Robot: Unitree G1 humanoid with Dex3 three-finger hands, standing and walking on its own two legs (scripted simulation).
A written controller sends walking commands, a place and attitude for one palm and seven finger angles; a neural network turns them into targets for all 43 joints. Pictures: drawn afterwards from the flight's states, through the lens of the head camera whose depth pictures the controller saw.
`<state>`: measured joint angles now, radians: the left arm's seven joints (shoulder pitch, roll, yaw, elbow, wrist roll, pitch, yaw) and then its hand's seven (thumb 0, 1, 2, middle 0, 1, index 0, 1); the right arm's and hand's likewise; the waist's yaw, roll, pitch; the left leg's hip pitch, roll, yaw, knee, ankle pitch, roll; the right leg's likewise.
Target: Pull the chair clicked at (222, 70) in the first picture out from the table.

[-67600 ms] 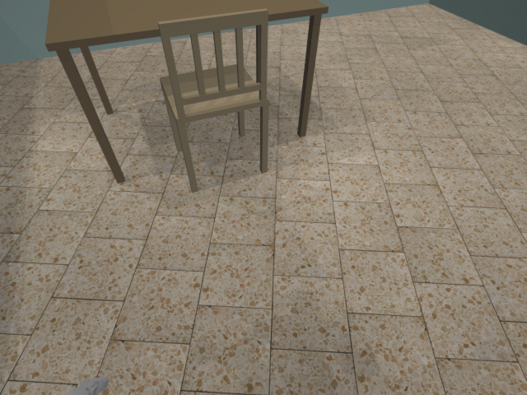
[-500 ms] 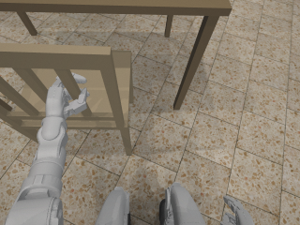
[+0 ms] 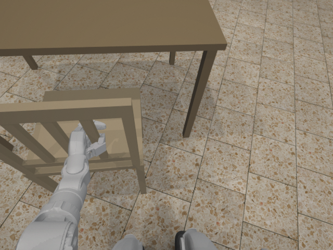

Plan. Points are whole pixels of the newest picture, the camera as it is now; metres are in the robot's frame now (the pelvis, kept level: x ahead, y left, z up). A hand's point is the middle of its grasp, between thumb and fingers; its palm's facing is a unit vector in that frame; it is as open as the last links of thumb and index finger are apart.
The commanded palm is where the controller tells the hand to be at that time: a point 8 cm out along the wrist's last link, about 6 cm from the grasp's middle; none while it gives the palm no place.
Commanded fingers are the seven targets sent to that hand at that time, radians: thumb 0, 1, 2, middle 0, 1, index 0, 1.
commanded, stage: step backward, pulling the chair out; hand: left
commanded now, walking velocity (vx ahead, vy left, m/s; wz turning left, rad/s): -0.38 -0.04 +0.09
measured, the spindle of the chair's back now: (64, 142) +0.41 +0.28 -0.07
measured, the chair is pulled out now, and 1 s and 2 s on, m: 0.12 0.20 0.21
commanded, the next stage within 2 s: none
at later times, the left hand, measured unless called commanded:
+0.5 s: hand (115, 167) +0.32 +0.12 -0.05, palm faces +0.10 -0.98 -0.16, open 5.2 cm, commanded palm +0.31 +0.17 -0.05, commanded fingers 0.00 0.90 0.90 -0.50 -1.45 -0.50 -1.45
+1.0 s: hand (115, 170) +0.31 +0.12 -0.05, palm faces +0.05 -0.98 -0.18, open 5.2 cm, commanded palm +0.31 +0.17 -0.04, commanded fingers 0.00 0.90 0.90 -0.50 -1.45 -0.50 -1.45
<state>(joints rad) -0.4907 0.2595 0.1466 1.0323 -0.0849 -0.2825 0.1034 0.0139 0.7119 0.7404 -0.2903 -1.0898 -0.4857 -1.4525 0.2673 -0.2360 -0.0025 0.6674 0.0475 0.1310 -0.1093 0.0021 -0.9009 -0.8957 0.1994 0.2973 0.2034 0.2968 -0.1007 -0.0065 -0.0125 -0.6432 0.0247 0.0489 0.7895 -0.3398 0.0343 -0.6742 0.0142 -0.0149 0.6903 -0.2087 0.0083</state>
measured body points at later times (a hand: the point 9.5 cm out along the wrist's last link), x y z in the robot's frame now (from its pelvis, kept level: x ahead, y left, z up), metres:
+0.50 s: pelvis -0.05 -0.02 +0.00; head +0.03 -0.01 +0.44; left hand +0.31 +0.18 -0.03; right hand +0.05 -0.29 -0.12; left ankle +0.03 +0.10 -0.71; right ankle +0.07 -0.13 -0.71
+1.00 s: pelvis -0.05 -0.01 +0.00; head +0.02 -0.01 +0.44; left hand +0.31 +0.17 -0.03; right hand +0.05 -0.27 -0.13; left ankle +0.03 +0.10 -0.71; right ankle +0.07 -0.13 -0.71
